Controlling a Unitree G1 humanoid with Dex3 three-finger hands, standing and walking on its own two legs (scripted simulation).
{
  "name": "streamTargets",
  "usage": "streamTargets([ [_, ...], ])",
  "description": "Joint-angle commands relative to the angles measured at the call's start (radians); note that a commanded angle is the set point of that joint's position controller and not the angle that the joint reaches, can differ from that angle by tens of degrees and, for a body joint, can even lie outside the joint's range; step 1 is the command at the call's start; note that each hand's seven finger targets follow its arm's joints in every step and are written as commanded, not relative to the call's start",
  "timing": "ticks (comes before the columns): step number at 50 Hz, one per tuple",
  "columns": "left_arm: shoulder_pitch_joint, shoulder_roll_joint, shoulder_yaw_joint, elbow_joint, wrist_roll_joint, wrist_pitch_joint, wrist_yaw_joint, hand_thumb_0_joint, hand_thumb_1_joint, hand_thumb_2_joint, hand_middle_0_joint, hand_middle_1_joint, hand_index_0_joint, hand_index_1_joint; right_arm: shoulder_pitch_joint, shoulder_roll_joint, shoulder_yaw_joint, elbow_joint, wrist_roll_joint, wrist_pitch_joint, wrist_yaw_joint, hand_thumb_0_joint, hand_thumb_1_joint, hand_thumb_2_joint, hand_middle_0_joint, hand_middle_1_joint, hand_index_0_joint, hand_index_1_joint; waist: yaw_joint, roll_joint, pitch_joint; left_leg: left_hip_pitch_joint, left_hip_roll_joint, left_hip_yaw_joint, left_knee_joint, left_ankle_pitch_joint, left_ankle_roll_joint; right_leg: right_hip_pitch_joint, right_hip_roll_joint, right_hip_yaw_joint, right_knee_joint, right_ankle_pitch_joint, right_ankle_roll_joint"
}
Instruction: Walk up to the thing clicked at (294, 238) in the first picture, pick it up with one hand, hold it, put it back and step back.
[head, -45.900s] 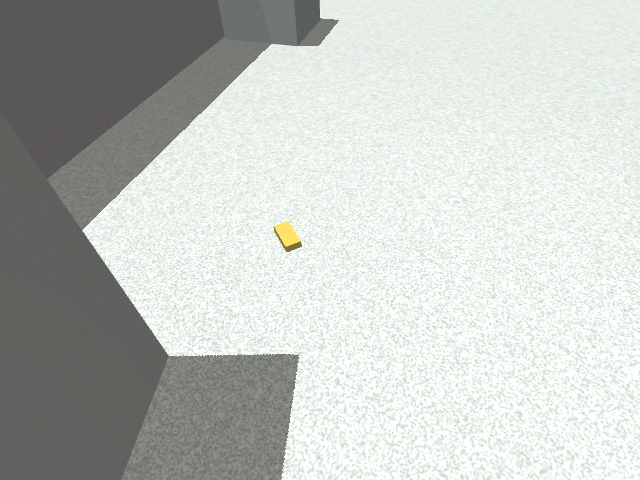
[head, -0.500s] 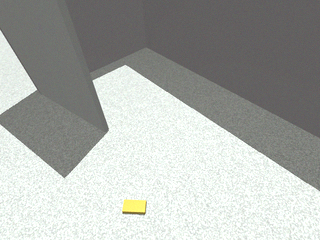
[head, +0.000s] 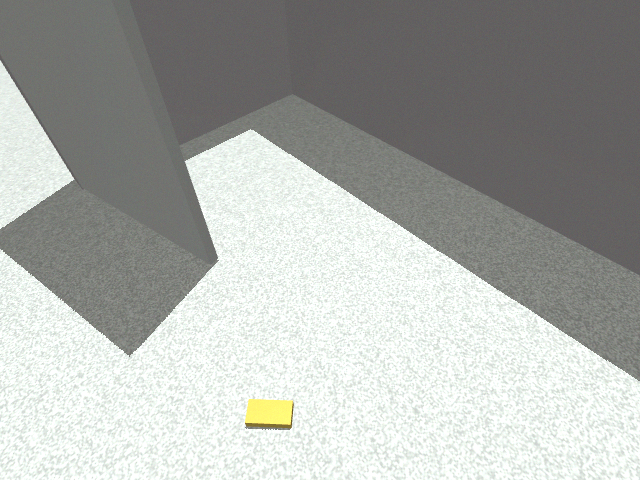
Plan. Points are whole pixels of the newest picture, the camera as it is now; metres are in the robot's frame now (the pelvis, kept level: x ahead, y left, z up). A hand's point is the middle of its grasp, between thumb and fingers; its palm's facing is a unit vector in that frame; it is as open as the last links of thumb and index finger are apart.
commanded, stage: stand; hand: left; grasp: from above
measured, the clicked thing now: (269, 413) +0.48 +0.21 -0.77
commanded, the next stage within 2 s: rise first in 0.18 s
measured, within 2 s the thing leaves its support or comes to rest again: neither
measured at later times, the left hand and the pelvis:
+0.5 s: hand out of the picture +0.14 +0.25 -0.17, palm faces +0.01 -0.94 -0.34, open 8.7 cm; pelvis -0.01 +0.00 -0.02, yaw +1 degrees
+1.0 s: hand out of the picture +0.11 +0.26 -0.22, palm faces -0.14 -0.89 -0.43, open 14.1 cm; pelvis -0.01 +0.01 -0.08, yaw +1 degrees
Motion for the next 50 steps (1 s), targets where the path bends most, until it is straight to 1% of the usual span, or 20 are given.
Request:
streamTargets([
  [1,-0.031,0.218,0.045,-0.058,0.001,-0.024,0.015,0.0,0.9,0.9,-0.2,-0.3,-0.2,-0.301,-0.033,-0.21,-0.038,-0.055,-0.004,-0.019,-0.013,0.0,-0.9,-0.9,0.2,0.3,0.2,0.3,0.001,0.009,-0.074,0.021,0.125,-0.09,-0.031,0.156,0.027,0.005,-0.131,0.089,-0.037,0.181,-0.021],
  [13,-0.036,0.221,0.045,-0.06,-0.002,-0.023,0.017,0.0,0.9,0.9,-0.2,-0.3,-0.2,-0.301,-0.033,-0.209,-0.04,-0.056,-0.002,-0.017,-0.014,0.0,-0.9,-0.9,0.2,0.3,0.2,0.3,0.001,-0.002,-0.067,0.022,0.125,-0.089,-0.029,0.17,0.025,0.01,-0.132,0.089,-0.031,0.195,-0.026],
  [14,-0.028,0.214,0.044,-0.059,0.0,-0.023,0.016,0.0,0.82,0.94,-0.152,-0.38,-0.161,-0.381,-0.038,-0.216,-0.041,-0.055,-0.002,-0.018,-0.014,0.0,-0.927,-0.918,0.201,0.305,0.201,0.305,0.004,0.011,-0.074,0.032,0.126,-0.087,-0.024,0.168,0.027,0.009,-0.133,0.09,-0.033,0.198,-0.024],
  [15,-0.378,0.074,0.07,-0.409,-0.041,-0.115,0.032,0.0,0.74,0.946,-0.231,-0.46,-0.192,-0.461,0.001,-0.057,-0.009,-0.34,0.059,-0.068,-0.035,0.0,-0.966,-0.914,0.201,0.3,0.2,0.3,-0.115,0.011,0.0,-0.135,-0.011,0.02,0.059,0.031,0.024,-0.208,0.002,-0.013,0.037,0.093,-0.007],
  [16,-0.521,0.121,0.082,-0.362,-0.043,-0.104,0.037,0.0,0.675,0.945,-0.211,-0.54,-0.173,-0.541,0.035,-0.078,-0.006,-0.295,0.064,-0.069,-0.043,0.0,-0.888,-0.897,0.199,0.3,0.2,0.3,-0.079,-0.004,-0.035,-0.13,-0.018,0.016,0.073,-0.002,0.028,-0.16,-0.001,-0.022,0.043,0.041,-0.007],
  [17,-0.315,0.177,0.11,-0.196,-0.016,-0.068,0.034,0.0,0.595,0.932,-0.179,-0.62,-0.159,-0.621,0.073,-0.098,-0.019,-0.29,0.067,-0.061,-0.05,0.0,-0.871,-0.893,0.199,0.3,0.199,0.3,-0.053,-0.022,-0.002,-0.156,-0.014,0.014,0.085,-0.009,0.025,-0.181,0.01,-0.03,0.053,0.01,-0.014],
  [18,-0.227,0.214,0.15,-0.059,0.014,-0.038,0.019,0.0,0.515,0.922,-0.166,-0.7,-0.16,-0.701,0.102,-0.106,-0.041,-0.291,0.056,-0.055,-0.051,0.0,-0.88,-0.894,0.199,0.3,0.2,0.3,-0.046,-0.042,-0.043,-0.196,-0.025,0.014,0.141,-0.003,0.029,-0.204,0.003,-0.027,0.082,0.004,-0.015],
  [20,-0.271,0.263,0.198,-0.123,0.07,-0.043,-0.009,0.0,0.358,0.953,-0.11,-0.86,-0.12,-0.861,0.117,-0.099,-0.071,-0.355,0.03,-0.063,-0.048,0.0,-0.903,-0.9,0.199,0.3,0.2,0.3,-0.011,-0.043,-0.206,-0.226,-0.029,0.011,0.221,0.061,0.03,-0.178,-0.009,-0.022,0.176,0.083,-0.014],
  [21,-0.14,0.255,0.226,-0.102,0.087,-0.036,-0.015,0.0,0.278,0.937,-0.1,-0.94,-0.121,-0.926,0.147,-0.092,-0.081,-0.371,0.024,-0.065,-0.044,0.0,-0.902,-0.899,0.2,0.3,0.2,0.3,0.02,0.01,-0.283,-0.242,-0.043,0.012,0.255,0.106,0.023,-0.149,-0.014,-0.02,0.213,0.123,-0.017],
  [22,-0.071,0.226,0.218,-0.118,0.098,-0.022,-0.021,0.0,0.198,0.934,-0.095,-0.997,-0.122,-0.969,0.152,-0.087,-0.083,-0.402,0.024,-0.069,-0.041,0.0,-0.92,-0.903,0.2,0.3,0.2,0.3,0.035,0.013,-0.305,-0.258,-0.045,0.01,0.27,0.127,0.019,-0.14,-0.011,-0.02,0.236,0.14,-0.019],
  [24,-0.069,0.209,0.208,-0.224,0.114,0.012,-0.02,0.0,0.038,0.965,-0.066,-1.041,-0.09,-1.016,0.138,-0.084,-0.089,-0.45,0.031,-0.071,-0.041,0.0,-0.914,-0.901,0.2,0.3,0.2,0.3,0.035,0.067,-0.305,-0.238,-0.045,0.008,0.264,0.152,0.011,-0.159,-0.003,-0.024,0.241,0.152,-0.024],
  [27,-0.046,0.181,0.197,-0.269,0.142,0.09,-0.014,0.0,-0.202,0.998,-0.066,-1.039,-0.07,-1.034,0.117,-0.08,-0.089,-0.513,0.04,-0.065,-0.037,0.0,-0.883,-0.893,0.201,0.3,0.2,0.3,0.015,0.014,-0.278,-0.282,-0.037,-0.007,0.292,0.13,0.015,-0.206,0.008,-0.036,0.253,0.114,-0.022],
  [29,-0.09,0.187,0.197,-0.344,0.149,0.118,-0.006,0.0,-0.362,1.003,-0.068,-1.064,-0.068,-1.063,0.096,-0.07,-0.082,-0.553,0.04,-0.071,-0.033,0.0,-0.895,-0.898,0.201,0.3,0.2,0.3,0.002,-0.002,-0.25,-0.338,-0.034,-0.007,0.33,0.067,0.02,-0.271,0.009,-0.04,0.279,0.048,-0.019],
  [31,-0.041,0.166,0.195,-0.339,0.156,0.137,-0.002,0.0,-0.502,0.99,-0.075,-1.083,-0.076,-1.082,0.113,-0.064,-0.083,-0.555,0.037,-0.078,-0.03,0.0,-0.892,-0.898,0.201,0.3,0.2,0.3,-0.002,-0.002,-0.238,-0.385,-0.032,-0.004,0.372,0.016,0.019,-0.332,0.009,-0.038,0.321,-0.005,-0.019],
  [33,-0.064,0.157,0.193,-0.389,0.169,0.134,-0.001,0.0,-0.548,0.994,-0.078,-1.07,-0.073,-1.075,0.13,-0.053,-0.082,-0.573,0.032,-0.092,-0.031,0.0,-0.872,-0.892,0.201,0.3,0.2,0.3,-0.02,0.009,-0.26,-0.413,-0.024,-0.01,0.427,0.007,0.018,-0.394,0.012,-0.039,0.382,-0.015,-0.017],
  [35,-0.05,0.167,0.204,-0.468,0.177,0.124,0.001,0.0,-0.546,0.991,-0.074,-1.08,-0.071,-1.082,0.132,-0.047,-0.084,-0.593,0.027,-0.11,-0.031,0.0,-0.872,-0.892,0.201,0.3,0.2,0.3,-0.011,0.037,-0.298,-0.442,-0.018,-0.018,0.474,0.005,0.014,-0.435,0.011,-0.042,0.444,-0.021,-0.019],
  [36,-0.093,0.18,0.201,-0.574,0.182,0.113,0.001,0.0,-0.576,1.004,-0.083,-1.066,-0.073,-1.076,0.137,-0.052,-0.095,-0.603,0.027,-0.118,-0.033,0.0,-0.888,-0.897,0.201,0.3,0.2,0.3,-0.018,0.066,-0.323,-0.453,-0.018,-0.019,0.503,-0.004,0.014,-0.468,0.01,-0.037,0.47,-0.027,-0.019],
  [37,-0.026,0.162,0.202,-0.533,0.187,0.12,0.003,0.0,-0.593,1.018,-0.08,-1.057,-0.064,-1.073,0.134,-0.045,-0.089,-0.611,0.028,-0.125,-0.034,0.0,-0.879,-0.895,0.201,0.3,0.2,0.3,-0.02,0.05,-0.317,-0.472,-0.017,-0.024,0.514,-0.02,0.014,-0.481,0.01,-0.038,0.485,-0.045,-0.019],
  [46,0.139,0.156,0.189,-0.769,0.231,0.194,0.017,0.0,-0.576,0.994,-0.083,-1.042,-0.073,-1.052,0.138,-0.043,-0.096,-0.654,0.021,-0.148,-0.042,0.0,-0.887,-0.896,0.201,0.3,0.2,0.3,-0.026,0.059,-0.384,-0.554,-0.004,-0.046,0.633,0.059,0.015,-0.569,0.012,-0.045,0.601,-0.002,-0.021],
  [50,0.185,0.137,0.18,-0.81,0.243,0.215,0.021,0.0,-0.546,0.962,-0.098,-1.032,-0.095,-1.034,0.125,-0.033,-0.091,-0.671,0.016,-0.16,-0.041,0.0,-0.894,-0.898,0.2,0.3,0.2,0.3,-0.029,0.078,-0.362,-0.606,0.003,-0.058,0.662,-0.009,0.011,-0.646,0.017,-0.05,0.647,-0.074,-0.023],
])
